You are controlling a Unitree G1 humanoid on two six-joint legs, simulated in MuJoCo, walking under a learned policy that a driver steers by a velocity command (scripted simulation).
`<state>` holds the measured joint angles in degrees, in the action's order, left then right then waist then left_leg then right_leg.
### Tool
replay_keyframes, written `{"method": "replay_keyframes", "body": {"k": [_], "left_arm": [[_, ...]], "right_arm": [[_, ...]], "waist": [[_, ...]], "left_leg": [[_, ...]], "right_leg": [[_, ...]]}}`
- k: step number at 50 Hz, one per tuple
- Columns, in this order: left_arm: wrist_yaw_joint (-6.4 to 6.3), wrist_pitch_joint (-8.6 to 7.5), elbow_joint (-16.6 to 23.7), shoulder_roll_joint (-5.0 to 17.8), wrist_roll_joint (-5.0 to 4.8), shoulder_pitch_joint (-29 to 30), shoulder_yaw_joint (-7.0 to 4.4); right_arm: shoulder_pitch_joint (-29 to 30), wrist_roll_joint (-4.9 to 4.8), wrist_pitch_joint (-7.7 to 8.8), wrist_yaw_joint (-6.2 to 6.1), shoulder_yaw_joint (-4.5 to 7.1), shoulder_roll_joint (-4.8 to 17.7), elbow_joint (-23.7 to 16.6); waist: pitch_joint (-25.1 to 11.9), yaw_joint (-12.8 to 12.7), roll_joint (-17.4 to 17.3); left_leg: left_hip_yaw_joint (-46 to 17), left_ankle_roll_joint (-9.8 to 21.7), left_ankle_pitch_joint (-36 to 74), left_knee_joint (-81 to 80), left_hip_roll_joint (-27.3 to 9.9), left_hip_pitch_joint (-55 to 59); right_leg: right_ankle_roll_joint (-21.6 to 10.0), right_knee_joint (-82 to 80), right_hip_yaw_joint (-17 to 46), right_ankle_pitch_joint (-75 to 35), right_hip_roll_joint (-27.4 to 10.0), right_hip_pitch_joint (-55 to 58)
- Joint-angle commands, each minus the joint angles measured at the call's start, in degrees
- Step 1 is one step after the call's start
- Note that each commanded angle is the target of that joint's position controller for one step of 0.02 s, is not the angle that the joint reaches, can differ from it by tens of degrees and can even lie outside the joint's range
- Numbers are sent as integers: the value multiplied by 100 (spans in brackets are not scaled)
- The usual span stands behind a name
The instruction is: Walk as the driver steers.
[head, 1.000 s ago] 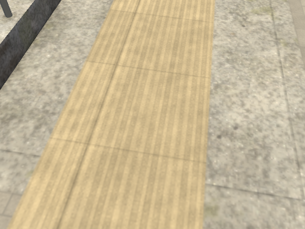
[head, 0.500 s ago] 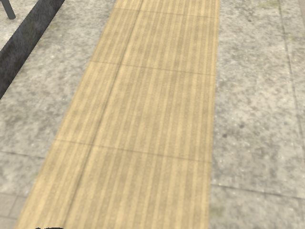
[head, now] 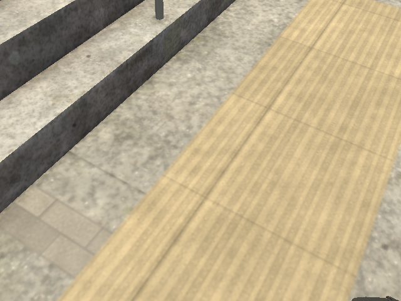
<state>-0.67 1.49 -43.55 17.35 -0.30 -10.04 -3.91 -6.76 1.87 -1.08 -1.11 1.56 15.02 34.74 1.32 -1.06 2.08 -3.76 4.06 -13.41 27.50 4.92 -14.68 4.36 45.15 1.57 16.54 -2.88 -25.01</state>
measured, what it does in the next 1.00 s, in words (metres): walks ahead, turning right: right foot, then left foot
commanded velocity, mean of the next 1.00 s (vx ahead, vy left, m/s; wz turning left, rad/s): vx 0.29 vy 0.00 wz -0.32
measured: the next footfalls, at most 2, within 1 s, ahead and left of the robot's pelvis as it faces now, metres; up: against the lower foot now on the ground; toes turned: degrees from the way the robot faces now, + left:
right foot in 0.12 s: +0.04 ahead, -0.14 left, +0.00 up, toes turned -6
left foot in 0.48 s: +0.13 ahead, +0.08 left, +0.00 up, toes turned -34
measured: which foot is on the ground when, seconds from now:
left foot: down 0.00-0.14, up 0.16-0.46, down 0.48-0.90, up 0.92-1.00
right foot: up 0.00-0.10, down 0.12-0.48, up 0.50-0.88, down 0.90-1.00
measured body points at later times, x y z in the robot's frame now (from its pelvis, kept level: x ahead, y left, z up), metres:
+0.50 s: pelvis +0.03 +0.01 -0.01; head +0.07 +0.00 +0.44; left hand +0.30 +0.23 -0.09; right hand +0.09 -0.32 -0.09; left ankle +0.09 +0.10 -0.74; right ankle +0.00 -0.13 -0.73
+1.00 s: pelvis +0.13 -0.10 +0.00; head +0.15 -0.11 +0.44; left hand +0.39 +0.06 -0.08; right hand +0.06 -0.37 -0.13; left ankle +0.11 +0.07 -0.66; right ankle +0.05 -0.21 -0.74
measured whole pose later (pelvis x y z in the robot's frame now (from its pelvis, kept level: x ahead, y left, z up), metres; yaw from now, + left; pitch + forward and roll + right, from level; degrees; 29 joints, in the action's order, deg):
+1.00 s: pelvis +0.13 -0.10 +0.00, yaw -21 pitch +4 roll -1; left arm 0.6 -6.6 -36.2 13.8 -0.2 -10.6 -1.8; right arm -25.2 -3.2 2.9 -0.1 2.7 16.1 41.3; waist -1.9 2.4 -2.0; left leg -5.3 1.7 -20.9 63.9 -1.6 -26.8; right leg 0.0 28.6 -1.7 18.1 0.2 -14.7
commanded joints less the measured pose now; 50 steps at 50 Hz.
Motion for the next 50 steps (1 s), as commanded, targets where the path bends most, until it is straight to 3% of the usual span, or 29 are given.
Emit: {"method": "replay_keyframes", "body": {"k": [1,4,6,7,8,9,10,12,14,17,21,23,24,25,26,27,29,31,32,35,38,40,42,44,45,46,47,48,50], "left_arm": [[32,-109,577,670,-83,484,-101],[81,-174,603,671,-115,178,-110],[116,-197,587,745,-82,-88,-136],[80,-208,591,1177,-69,-241,-261],[53,-219,602,1412,-102,-362,-353],[35,-245,554,1325,20,-852,-348],[4,-310,543,1247,91,-891,-328],[-63,-305,698,1144,-91,-315,-337],[-164,-137,805,1004,-192,-58,-326],[-231,51,904,1110,-143,-95,-413],[-182,135,1088,1159,-186,150,-459],[-178,138,1181,983,-241,340,-398],[-156,144,1143,640,-149,-33,-301],[-136,90,1265,568,-124,-269,-297],[-118,26,1217,1001,-73,-349,-389],[-91,15,1155,1249,-124,-186,-448],[-61,-13,1062,1031,-28,-137,-378],[17,-167,1061,536,-29,-39,-177],[27,-263,1105,420,-30,119,-117],[27,-528,1279,410,-16,642,-53],[86,-726,1311,260,-89,884,22],[151,-810,1305,292,-159,896,22],[174,-874,1309,347,-240,750,-1],[118,-895,1081,534,-269,32,-112],[48,-893,897,762,-250,-914,-221],[2,-830,783,1209,-30,-1826,-299],[82,-812,719,1336,90,-1713,-357],[100,-828,774,910,33,-1415,-242],[100,-803,693,459,71,-1120,-103]], "right_arm": [[-103,16,46,36,271,1039,-116],[-72,-145,-31,-57,346,1159,-47],[-128,-217,-49,-125,369,1047,-14],[-124,-101,-9,-151,370,914,-154],[330,6,31,-156,351,788,-379],[809,-3,65,-157,318,663,-525],[701,-90,80,-123,335,633,-511],[470,-166,69,-72,362,614,-373],[593,-165,118,-50,341,485,-359],[500,-238,191,38,315,369,-271],[69,-276,250,115,418,622,-113],[-369,-258,271,89,533,804,65],[-447,-183,243,36,616,1153,19],[-155,53,201,46,642,1471,-66],[-38,110,257,44,606,1282,-171],[50,10,303,1,533,1006,-207],[-132,-227,377,-88,500,985,-113],[-816,-185,508,-46,428,914,120],[-1110,-178,558,-4,411,876,230],[-1333,-253,586,55,385,920,260],[-1311,-334,552,42,432,1141,241],[-1418,-402,521,50,460,1270,274],[-1421,-474,464,51,421,1198,296],[-1328,-451,440,58,314,875,249],[-1104,-390,497,92,212,540,135],[-1164,-333,593,114,48,-39,-86],[-1311,-589,677,74,94,280,-318],[-1091,-639,635,73,173,586,-271],[-985,-478,520,129,208,583,-124]], "waist": [[-35,364,-1058],[-128,231,-869],[-245,124,-546],[-384,264,359],[-334,146,1107],[-424,-295,1404],[-639,-243,970],[-614,71,349],[-673,87,390],[-892,32,593],[-879,106,925],[-851,303,803],[-1020,113,-102],[-705,-181,-1681],[-550,-164,-1501],[-356,-82,-1182],[-256,73,-1006],[-173,316,-748],[-29,416,-687],[171,498,-823],[187,475,-1137],[199,416,-1254],[172,215,-1222],[-151,-203,-986],[-638,-707,-714],[-1460,-906,597],[-1367,-647,1268],[-712,-631,931],[-143,-414,597]], "left_leg": [[-954,895,335,-884,-1677,-29],[-970,882,1674,-411,-1913,555],[-603,490,1667,139,-1649,652],[8,81,1110,1015,-1020,275],[571,-422,33,1858,-98,-708],[213,-556,-2243,2922,285,-1817],[-230,-567,-2468,3729,115,-2104],[-373,-635,-1792,3649,-129,-2283],[-222,-781,-1299,2731,-126,-1962],[-166,-878,-964,1710,44,-1353],[-153,-819,-469,380,129,-375],[-136,-658,519,-823,-165,617],[-1194,-234,382,-1063,-1327,1356],[-2850,655,723,-1325,-2489,1145],[-3077,962,-513,-1594,-2862,944],[-2551,784,-1742,-1689,-2539,831],[-2012,470,-2427,-1775,-2042,1053],[-1822,510,-2558,-1903,-1836,977],[-1854,609,-2488,-1979,-1819,995],[-1938,851,-1819,-2113,-1768,974],[-1557,806,-1128,-2009,-1496,311],[-1585,847,-1151,-1829,-1480,-77],[-1839,781,-1207,-1557,-1527,-375],[-1696,479,-1068,-916,-1242,-1084],[-1298,175,-1039,342,-838,-2006],[-612,-109,-1702,2598,-391,-3189],[-430,-183,-1518,3812,-674,-4125],[-409,-210,-1025,4499,-974,-4549],[-280,-237,-292,4909,-1181,-4527]], "right_leg": [[-147,-320,-215,320,15,299],[-327,-826,-344,218,91,206],[-592,-1604,-34,-1137,8,540],[-947,-1763,966,-2789,-519,899],[-1715,-2168,2312,-3345,-1140,1309],[-2322,-2615,3246,-3462,-1606,2058],[-2331,-2585,3130,-3261,-1585,2351],[-1828,-2348,2394,-3143,-1092,2379],[-1560,-2300,2105,-3018,-710,2256],[-1505,-2171,2209,-2935,-543,2114],[-1360,-2141,2710,-2338,-407,1531],[-1000,-1826,2657,-1177,-47,935],[-698,-836,2118,641,444,224],[-412,388,1189,2022,1135,-928],[-292,1435,1002,1635,431,-1307],[-291,1752,785,1043,187,-1523],[-203,2306,510,390,74,-1934],[-255,2341,435,59,119,-1927],[-290,2108,435,-53,119,-2017],[-245,925,149,-390,-41,-1892],[-114,-542,-57,-313,258,-662],[-71,-1097,-143,-34,466,47],[-177,-1730,-36,-308,438,791],[-375,-2207,-62,-683,278,2355],[-547,-2191,488,-397,-303,3838],[-914,-2348,2208,885,-1677,5214],[-1517,-2858,3810,2748,-2417,4652],[-1509,-3008,3460,2933,-2182,4268],[-1294,-3194,2116,1536,-1646,3547]]}}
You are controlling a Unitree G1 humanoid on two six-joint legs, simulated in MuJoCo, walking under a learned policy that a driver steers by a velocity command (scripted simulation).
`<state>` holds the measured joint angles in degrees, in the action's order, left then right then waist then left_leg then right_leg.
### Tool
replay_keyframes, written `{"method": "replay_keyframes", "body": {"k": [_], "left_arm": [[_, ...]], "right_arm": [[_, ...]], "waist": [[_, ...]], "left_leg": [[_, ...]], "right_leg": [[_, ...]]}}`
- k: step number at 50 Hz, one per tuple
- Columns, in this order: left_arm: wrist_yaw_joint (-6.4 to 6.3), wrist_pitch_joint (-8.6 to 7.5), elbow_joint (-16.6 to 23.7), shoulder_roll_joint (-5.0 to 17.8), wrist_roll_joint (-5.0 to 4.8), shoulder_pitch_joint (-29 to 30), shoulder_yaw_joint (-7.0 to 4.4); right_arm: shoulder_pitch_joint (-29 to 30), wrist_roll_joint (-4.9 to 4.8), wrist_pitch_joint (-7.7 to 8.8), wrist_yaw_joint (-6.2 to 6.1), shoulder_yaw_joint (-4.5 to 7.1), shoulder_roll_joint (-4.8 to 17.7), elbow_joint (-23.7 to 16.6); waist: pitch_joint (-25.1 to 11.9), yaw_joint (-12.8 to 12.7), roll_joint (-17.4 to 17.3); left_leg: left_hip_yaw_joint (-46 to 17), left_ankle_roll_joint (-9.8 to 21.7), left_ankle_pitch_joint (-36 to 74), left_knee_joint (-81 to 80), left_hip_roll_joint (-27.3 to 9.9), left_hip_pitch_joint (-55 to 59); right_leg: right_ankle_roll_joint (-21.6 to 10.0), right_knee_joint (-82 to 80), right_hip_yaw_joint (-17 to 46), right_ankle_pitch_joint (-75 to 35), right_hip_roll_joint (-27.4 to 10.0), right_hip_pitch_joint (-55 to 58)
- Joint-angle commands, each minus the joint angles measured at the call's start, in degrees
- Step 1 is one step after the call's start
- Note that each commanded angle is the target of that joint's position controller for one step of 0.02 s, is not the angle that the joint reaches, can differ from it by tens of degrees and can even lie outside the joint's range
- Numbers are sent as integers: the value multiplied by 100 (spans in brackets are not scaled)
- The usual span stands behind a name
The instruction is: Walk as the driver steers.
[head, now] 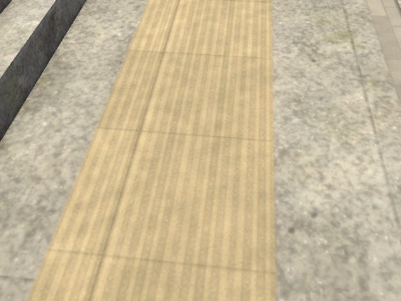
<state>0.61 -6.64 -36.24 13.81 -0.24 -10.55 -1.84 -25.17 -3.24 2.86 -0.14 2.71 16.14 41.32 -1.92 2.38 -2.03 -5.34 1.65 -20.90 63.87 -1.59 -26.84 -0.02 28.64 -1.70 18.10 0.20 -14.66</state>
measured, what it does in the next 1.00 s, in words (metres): walks ahead: left foot, then right foot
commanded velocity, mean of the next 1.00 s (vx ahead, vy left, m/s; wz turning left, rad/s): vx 0.97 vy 0.00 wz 0.12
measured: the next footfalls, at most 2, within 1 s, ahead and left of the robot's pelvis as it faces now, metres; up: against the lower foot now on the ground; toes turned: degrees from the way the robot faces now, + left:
left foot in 0.34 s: +0.40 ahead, +0.16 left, +0.00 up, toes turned +24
right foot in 0.84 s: +0.88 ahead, +0.20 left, +0.00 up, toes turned +14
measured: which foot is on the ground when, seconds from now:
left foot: up 0.00-0.32, down 0.34-0.82, up 0.84-1.00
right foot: down 0.00-0.36, up 0.38-0.82, down 0.84-1.00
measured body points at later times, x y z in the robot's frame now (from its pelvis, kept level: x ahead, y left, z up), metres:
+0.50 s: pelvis +0.35 +0.10 -0.01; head +0.37 +0.11 +0.44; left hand +0.36 +0.39 -0.11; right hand +0.55 -0.11 -0.12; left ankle +0.37 +0.14 -0.73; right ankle +0.35 -0.10 -0.62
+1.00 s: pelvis +0.80 +0.20 -0.01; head +0.82 +0.22 +0.44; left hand +0.79 +0.48 -0.13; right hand +1.03 +0.00 -0.08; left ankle +0.73 +0.37 -0.63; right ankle +0.84 +0.19 -0.73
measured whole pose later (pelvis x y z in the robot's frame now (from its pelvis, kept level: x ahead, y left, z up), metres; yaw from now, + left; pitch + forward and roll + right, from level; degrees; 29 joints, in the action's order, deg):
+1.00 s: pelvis +0.80 +0.20 -0.01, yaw +6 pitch -2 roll -1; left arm 2.4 -3.9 -42.9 16.0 -0.3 -24.8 -2.8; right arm -7.9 0.4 8.5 0.6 -0.8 13.8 36.0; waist 3.6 -2.8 0.6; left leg -9.1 2.6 -18.3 74.4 -0.4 -27.4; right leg -10.3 29.6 2.2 11.1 12.2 -16.2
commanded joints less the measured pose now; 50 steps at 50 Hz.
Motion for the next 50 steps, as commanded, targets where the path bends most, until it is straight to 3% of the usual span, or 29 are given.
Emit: {"method": "replay_keyframes", "body": {"k": [1,4,8,11,13,15,16,17,18,19,20,21,22,24,25,28,33,35,38,40,41,42,43,44,45,46,47,48,50], "left_arm": [[-18,30,-122,672,88,-923,-274],[-37,-13,-296,551,82,-744,-255],[-107,-33,-514,647,133,-700,-252],[-152,1,-720,961,88,-1044,-301],[-202,69,-774,1364,116,-1134,-363],[-278,220,-745,1778,102,-1080,-450],[-268,274,-629,1916,77,-859,-491],[-240,248,-458,1874,18,-583,-483],[-194,118,-424,1127,68,-678,-277],[-105,-157,104,380,-10,-1370,7],[-66,-387,199,1033,-166,-719,-49],[-78,-406,222,1150,-390,-381,-88],[-133,-354,149,1035,-346,-376,-55],[-110,-66,-190,948,-260,-941,-70],[-101,88,-303,924,-242,-1044,-84],[-126,312,-169,615,-143,-453,6],[63,69,52,515,-162,697,33],[197,13,106,401,-236,821,53],[407,-31,213,732,-240,924,-90],[387,135,71,1063,-307,-221,-257],[313,273,-286,1436,-322,-1695,-428],[189,403,-637,1651,-287,-3102,-525],[152,397,-867,1481,-138,-3016,-379],[148,302,-458,1229,60,-2229,-315],[123,259,-251,995,58,-2073,-327],[160,187,-212,967,58,-1715,-303],[199,118,-88,987,22,-1302,-305],[174,88,20,1058,31,-956,-324],[119,93,45,945,-50,-739,-293]], "right_arm": [[945,45,63,81,87,391,-795],[1062,44,-95,157,45,185,-799],[1726,92,-117,215,0,192,-1006],[2441,89,-39,420,-74,96,-1196],[2626,41,1,507,-28,227,-1303],[1967,-32,-42,506,156,623,-1243],[984,-44,-108,479,333,982,-1023],[-471,0,-191,397,595,1470,-618],[-849,-36,-291,258,616,1566,-305],[-231,141,-152,246,589,1949,-648],[-281,248,-52,224,477,1327,-769],[-230,314,63,220,410,1108,-629],[283,315,162,242,346,992,-656],[1056,457,256,222,180,583,-718],[1143,426,281,225,142,460,-641],[870,372,446,207,128,485,-329],[345,396,603,23,89,569,-63],[290,381,563,-31,105,751,50],[226,502,339,-182,144,959,138],[566,601,135,-335,258,1291,54],[1042,655,77,-340,292,1394,-86],[1701,545,105,-281,285,1335,-239],[1076,647,318,-36,-124,-175,-452],[671,168,586,131,-274,-114,-778],[1348,110,738,190,-162,586,-865],[1647,115,789,183,-129,647,-1011],[1634,261,774,139,-150,539,-945],[1482,378,723,88,-135,524,-900],[1371,410,576,-19,-76,670,-829]], "waist": [[507,-608,947],[799,-374,804],[1253,-351,578],[1426,-562,305],[1175,-424,539],[524,181,1114],[-24,736,1287],[-674,1422,1047],[-498,1208,-115],[-1429,119,-1755],[-1902,641,-628],[-889,478,52],[-222,75,865],[232,-478,432],[400,-557,221],[915,-378,41],[1005,225,220],[1042,202,-54],[662,69,-229],[7,-728,-742],[-588,-1464,-779],[-846,-2266,-200],[-626,-1243,2337],[-1436,-766,2348],[-884,-1044,1043],[-263,-642,-58],[119,-314,-548],[323,-76,-556],[579,88,-306]], "left_leg": [[-139,-1,689,1247,-663,-3231],[-104,-87,1231,1360,-750,-2901],[305,-116,2111,210,-589,-2571],[894,211,2415,-1183,-431,-2074],[1472,491,2170,-1729,45,-1190],[1698,721,1499,-1723,495,-255],[1643,893,1206,-1696,639,969],[1246,1175,1456,-2256,680,3117],[170,1347,1210,-2379,202,4525],[-3335,2598,-547,-3459,-1059,5805],[-4346,2383,-1969,-4706,-1421,5605],[-4026,2038,-1885,-5147,-1472,4553],[-3441,1829,-1216,-5175,-1374,3367],[-2035,1589,-332,-5155,-911,1831],[-1525,1486,-17,-5251,-764,1304],[-155,1100,1189,-5520,-399,637],[979,309,2584,-5865,-216,1308],[1205,109,3420,-5834,-447,2066],[1428,-161,6402,-5091,-653,3523],[1474,-236,9046,-3501,-921,3873],[1381,-194,9436,-2023,-968,3378],[1498,-197,7638,458,-475,2104],[806,-339,-1183,3047,681,-1009],[-211,-99,-1302,3636,866,-2170],[-436,320,-469,2834,537,-2111],[-401,428,36,2059,323,-1906],[-436,358,237,1519,175,-1562],[-528,200,362,1198,48,-1273],[-434,-106,511,477,-179,-1016]], "right_leg": [[-786,-1658,1913,707,-1769,2094],[-616,-1945,746,-570,-1517,1384],[-488,-2286,-456,-1522,-1271,943],[-269,-2337,-998,-2496,-1293,1307],[-143,-1843,-1270,-5485,-1348,1631],[-157,-537,-1310,-8315,-1548,2152],[-269,646,-1250,-8902,-1629,1905],[-277,2371,-1134,-8204,-1451,860],[-65,4672,-934,-1734,-562,-1012],[59,6631,173,1552,336,-3098],[-201,6323,1094,806,4,-3382],[-307,5860,931,397,-214,-3388],[-306,5364,895,73,-524,-3059],[-219,4944,897,-368,-1020,-2282],[-153,4786,821,-458,-1144,-2088],[15,4070,606,-1336,-1137,-2421],[-80,1565,109,-3634,-531,-2134],[-213,940,-10,-3812,-376,-2242],[-464,452,-634,-3208,250,-2131],[-666,836,-863,-2136,592,-1152],[-882,1183,-551,-1794,525,267],[-1140,754,92,-1976,194,1946],[-1698,1371,1357,-1127,-253,3543],[-2601,-368,4647,1994,-1230,3817],[-2233,-1463,5029,2571,-1280,3228],[-1993,-1693,4846,2267,-1227,2270],[-2000,-1737,4554,1727,-1010,1385],[-2059,-1786,4210,1185,-732,773],[-2003,-1845,3421,248,-344,107]]}}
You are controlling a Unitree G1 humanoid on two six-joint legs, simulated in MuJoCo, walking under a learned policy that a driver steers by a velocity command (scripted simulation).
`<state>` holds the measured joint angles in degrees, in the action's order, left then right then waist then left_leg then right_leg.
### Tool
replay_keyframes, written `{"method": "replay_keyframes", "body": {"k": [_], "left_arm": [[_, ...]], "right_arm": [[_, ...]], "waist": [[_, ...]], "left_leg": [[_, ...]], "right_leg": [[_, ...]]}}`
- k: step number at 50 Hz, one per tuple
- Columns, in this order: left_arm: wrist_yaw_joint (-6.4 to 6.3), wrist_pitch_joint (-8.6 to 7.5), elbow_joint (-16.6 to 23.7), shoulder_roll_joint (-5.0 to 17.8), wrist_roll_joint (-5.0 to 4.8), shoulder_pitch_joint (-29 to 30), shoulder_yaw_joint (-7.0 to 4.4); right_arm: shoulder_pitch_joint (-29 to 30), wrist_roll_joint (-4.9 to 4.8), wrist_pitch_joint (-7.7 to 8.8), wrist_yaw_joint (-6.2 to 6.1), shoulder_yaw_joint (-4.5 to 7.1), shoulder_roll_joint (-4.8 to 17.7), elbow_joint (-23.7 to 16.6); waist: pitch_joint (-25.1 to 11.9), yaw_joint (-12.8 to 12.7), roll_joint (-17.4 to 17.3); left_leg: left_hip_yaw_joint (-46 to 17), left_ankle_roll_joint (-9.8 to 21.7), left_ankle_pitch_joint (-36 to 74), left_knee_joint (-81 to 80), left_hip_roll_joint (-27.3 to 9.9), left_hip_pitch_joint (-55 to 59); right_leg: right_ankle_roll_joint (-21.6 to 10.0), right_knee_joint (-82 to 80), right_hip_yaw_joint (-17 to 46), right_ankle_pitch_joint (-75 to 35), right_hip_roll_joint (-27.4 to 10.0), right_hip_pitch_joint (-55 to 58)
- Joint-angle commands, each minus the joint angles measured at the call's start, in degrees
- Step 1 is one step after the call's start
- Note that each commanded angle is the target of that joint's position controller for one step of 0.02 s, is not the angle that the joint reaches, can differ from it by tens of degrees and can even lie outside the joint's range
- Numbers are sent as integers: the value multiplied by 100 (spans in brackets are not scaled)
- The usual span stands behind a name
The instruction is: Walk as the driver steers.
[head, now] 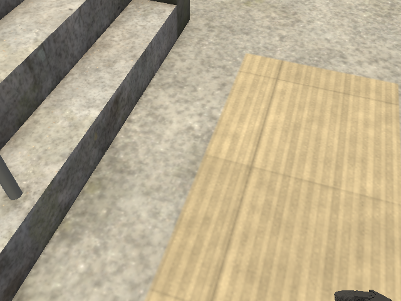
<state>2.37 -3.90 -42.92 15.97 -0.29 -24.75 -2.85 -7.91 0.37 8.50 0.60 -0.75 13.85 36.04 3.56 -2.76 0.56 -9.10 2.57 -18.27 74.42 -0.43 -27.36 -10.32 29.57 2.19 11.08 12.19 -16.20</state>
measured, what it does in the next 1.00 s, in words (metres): walks ahead, turning right: left foot, then right foot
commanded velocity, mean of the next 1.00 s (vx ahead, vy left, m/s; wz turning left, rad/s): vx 0.56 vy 0.00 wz -0.52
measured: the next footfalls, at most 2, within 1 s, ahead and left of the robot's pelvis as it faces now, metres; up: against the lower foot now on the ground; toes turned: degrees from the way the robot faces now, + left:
left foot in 0.26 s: +0.49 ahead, +0.15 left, +0.00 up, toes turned -24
right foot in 0.66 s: +0.67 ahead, -0.19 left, +0.00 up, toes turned -27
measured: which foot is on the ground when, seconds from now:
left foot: up 0.00-0.24, down 0.26-0.66, up 0.68-0.98, down 1.00-1.00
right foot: down 0.00-0.26, up 0.28-0.64, down 0.66-1.00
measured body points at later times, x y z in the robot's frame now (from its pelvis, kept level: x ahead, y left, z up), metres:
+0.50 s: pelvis +0.43 +0.03 +0.01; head +0.46 +0.01 +0.46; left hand +0.74 +0.18 -0.05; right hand +0.32 -0.24 -0.11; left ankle +0.45 +0.17 -0.73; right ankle +0.45 -0.10 -0.65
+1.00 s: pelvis +0.61 -0.05 +0.00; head +0.63 -0.06 +0.45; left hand +0.86 +0.10 -0.11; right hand +0.60 -0.35 -0.11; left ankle +0.72 +0.06 -0.73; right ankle +0.63 -0.17 -0.73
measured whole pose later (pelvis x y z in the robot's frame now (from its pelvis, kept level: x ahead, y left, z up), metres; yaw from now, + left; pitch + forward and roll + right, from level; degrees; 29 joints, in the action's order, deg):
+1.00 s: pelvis +0.61 -0.05 +0.00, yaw -30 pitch +0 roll -2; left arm 0.8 -0.1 -42.9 14.0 1.3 -9.8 -1.2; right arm -8.8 1.1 -0.7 -1.5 0.6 16.3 45.0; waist 2.0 -1.0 -1.7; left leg -3.7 -2.8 -13.7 34.5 -3.7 -19.9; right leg -2.9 29.0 1.3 8.3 5.4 -20.7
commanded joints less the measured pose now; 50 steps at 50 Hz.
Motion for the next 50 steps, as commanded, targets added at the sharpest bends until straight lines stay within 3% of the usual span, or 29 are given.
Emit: {"method": "replay_keyframes", "body": {"k": [1,3,5,7,10,11,12,13,14,15,16,17,18,20,22,24,26,29,32,33,34,35,36,37,38,41,44,47,50], "left_arm": [[-102,-184,667,651,-99,626,-166],[-216,-157,548,651,-173,470,-157],[-279,-81,397,724,-205,304,-193],[-286,-38,254,796,-246,86,-234],[-337,0,137,700,-288,62,-255],[-346,29,146,732,-252,145,-280],[-325,64,187,810,-184,311,-302],[-276,96,372,672,15,634,-222],[-233,75,530,-182,11,-178,5],[-238,41,720,-4,-365,-490,152],[-295,87,633,478,-399,85,55],[-282,98,724,758,-243,710,-9],[-263,74,874,708,-56,1317,-25],[-211,106,1068,500,-94,1500,-42],[-201,175,1132,243,-178,1395,27],[-134,137,1241,175,-60,1587,103],[1,21,1109,201,6,1562,134],[122,-15,1154,456,56,1929,51],[42,0,859,881,168,1040,-176],[-50,47,844,1225,202,751,-269],[-138,94,1001,1428,354,864,-166],[-86,101,1053,953,311,816,-34],[-24,123,1077,845,164,1159,-47],[-13,128,1005,703,24,1464,-21],[-36,132,950,587,15,1630,22],[-69,168,822,692,188,1946,-35],[-152,203,672,639,207,1971,-57],[-188,281,516,564,157,2011,-31],[-169,301,259,206,163,1720,101]], "right_arm": [[-202,86,-40,-135,265,896,-365],[621,192,-58,-163,187,664,-706],[1163,151,-43,-127,113,342,-920],[1329,-24,-14,-109,207,458,-1010],[1404,-232,56,-115,402,844,-1071],[1134,-266,96,-122,503,1030,-1018],[352,-289,131,-133,634,1225,-881],[-1108,-312,78,-175,713,1345,-636],[-1950,-100,17,-166,747,1667,-462],[-1997,-80,-20,-34,777,1720,-279],[-1567,-75,-91,-83,698,1142,-486],[-1363,-51,-163,-119,649,966,-399],[-1299,74,-209,-112,631,953,-253],[-948,151,-190,-77,515,659,-29],[-771,-20,-145,-20,426,432,210],[-472,-104,-128,-39,528,872,288],[-251,-130,-142,-94,617,1236,314],[-609,-227,-123,-114,647,1449,580],[-711,-263,-214,-141,614,1466,690],[-905,-145,-233,-154,538,1307,624],[-1835,105,-272,-83,310,702,622],[-2366,-21,-330,5,279,1011,917],[-1915,-150,-425,18,353,1288,855],[-1330,-144,-497,-47,360,1277,712],[-1036,-99,-577,-138,363,1216,701],[-1263,-60,-792,-241,324,938,774],[-1094,-5,-839,-279,235,662,818],[-784,2,-919,-243,253,676,820],[-550,195,-914,-205,241,696,724]], "waist": [[156,562,-498],[405,238,-218],[284,-76,147],[3,-268,332],[-94,-208,555],[-283,-5,611],[-823,495,631],[-1856,1240,698],[-2899,876,-1175],[-3210,729,-2974],[-2158,980,-2007],[-1318,1053,-1004],[-626,1034,-133],[-113,601,-279],[-56,313,-503],[50,182,-464],[-266,163,-498],[-453,217,-472],[-957,-359,-286],[-1257,-433,178],[-2061,154,1645],[-3325,37,1097],[-2784,4,545],[-1960,60,165],[-1499,139,-45],[-1149,556,316],[-1384,495,407],[-1231,466,473],[-696,505,267]], "left_leg": [[65,-334,315,-1111,-352,-857],[425,-557,1173,-2379,-188,-489],[637,-653,2152,-3583,86,288],[565,-734,2633,-4215,328,934],[193,-669,2339,-4928,246,902],[213,-569,2061,-4983,263,1150],[299,-407,1878,-4952,212,1955],[54,-152,1274,-4247,-348,3648],[-2318,658,-610,-4465,-1813,5870],[-4838,1077,-3072,-5474,-2599,6275],[-4176,824,-3360,-5708,-2246,5527],[-3025,599,-2181,-5729,-1957,4649],[-2157,539,-476,-5754,-1674,3732],[-1051,642,2173,-5758,-1372,2668],[-419,689,3772,-5761,-1293,2275],[91,776,4396,-6042,-1270,1761],[744,584,4188,-6175,-900,1378],[849,451,4225,-6012,-1057,1762],[1163,121,4915,-4333,-836,1944],[1350,-138,3556,-2962,-494,1313],[1253,-506,-2012,-464,256,-184],[86,-524,-2270,229,115,-142],[146,-577,-1980,237,-105,-359],[336,-623,-1626,-170,-284,-648],[372,-677,-1365,-505,-399,-607],[540,-781,-995,-1587,-397,535],[639,-751,-279,-2681,-340,1164],[668,-629,498,-3460,-264,1687],[467,-300,1139,-4718,-424,2277]], "right_leg": [[-917,-1922,2690,538,-1412,-74],[-745,-1913,2106,-250,-1054,-727],[-399,-1756,1825,-307,-781,-1116],[-218,-1634,2122,-15,-849,-924],[-27,-950,2566,-263,-1073,278],[67,-496,2622,-1011,-1146,627],[245,431,2444,-1977,-1062,817],[435,1977,2151,-2136,-1035,265],[633,4061,1508,1299,-392,-1571],[705,5329,1034,2017,-771,-2923],[735,5587,833,1399,-1180,-3403],[737,5428,570,1024,-1329,-3416],[750,5198,463,882,-1472,-3186],[817,4763,506,1003,-1686,-2696],[887,4071,417,1282,-1688,-2589],[1015,2794,184,685,-1601,-2273],[968,1329,-85,-834,-1407,-1075],[748,525,-49,-1577,-1153,-318],[393,-119,-207,-1965,-877,1041],[179,-24,333,-3834,-1423,1926],[-872,434,2438,-7066,-3200,3387],[-1421,313,3285,-6840,-3636,3608],[-1303,61,2788,-5672,-3254,3013],[-969,-177,2293,-4703,-2876,2285],[-759,-383,2066,-4129,-2697,1596],[-566,-877,1459,-3574,-2377,-28],[-496,-988,1099,-3093,-2228,-264],[-287,-1143,1078,-908,-2116,-593],[420,-1042,982,1472,-1654,-1167]]}}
